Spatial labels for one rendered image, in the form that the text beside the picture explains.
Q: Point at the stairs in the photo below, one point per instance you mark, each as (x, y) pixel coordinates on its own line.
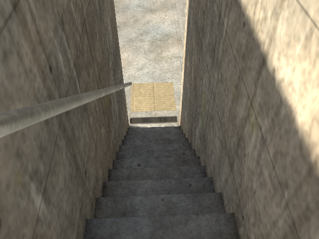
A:
(158, 189)

